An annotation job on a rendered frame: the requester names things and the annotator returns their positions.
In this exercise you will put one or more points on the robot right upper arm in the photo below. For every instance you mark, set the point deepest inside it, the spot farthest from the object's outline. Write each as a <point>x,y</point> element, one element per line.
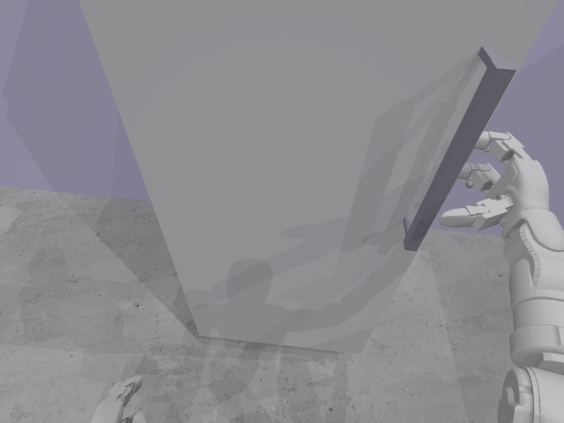
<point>531,395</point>

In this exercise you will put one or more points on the right robot forearm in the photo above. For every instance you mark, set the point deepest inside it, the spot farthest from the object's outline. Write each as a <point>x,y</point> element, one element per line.
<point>534,249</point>

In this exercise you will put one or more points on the handle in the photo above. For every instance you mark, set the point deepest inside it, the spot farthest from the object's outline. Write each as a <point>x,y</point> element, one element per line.
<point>485,100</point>

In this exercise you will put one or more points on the fridge door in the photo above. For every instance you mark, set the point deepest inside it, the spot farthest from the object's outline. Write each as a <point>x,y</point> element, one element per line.
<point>282,143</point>

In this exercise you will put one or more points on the robot left hand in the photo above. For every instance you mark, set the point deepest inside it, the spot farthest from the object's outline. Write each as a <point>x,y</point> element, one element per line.
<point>111,410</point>

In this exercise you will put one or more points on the robot right hand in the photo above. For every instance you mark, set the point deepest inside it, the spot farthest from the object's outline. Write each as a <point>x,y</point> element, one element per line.
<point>523,183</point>

